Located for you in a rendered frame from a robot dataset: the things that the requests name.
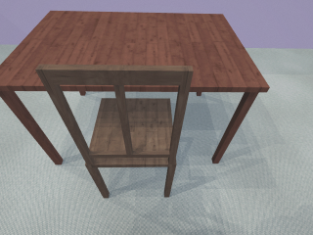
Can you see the chair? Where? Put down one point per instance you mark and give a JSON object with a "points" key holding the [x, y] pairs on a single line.
{"points": [[128, 132]]}

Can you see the table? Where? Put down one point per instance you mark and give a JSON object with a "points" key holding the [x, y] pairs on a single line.
{"points": [[204, 41]]}

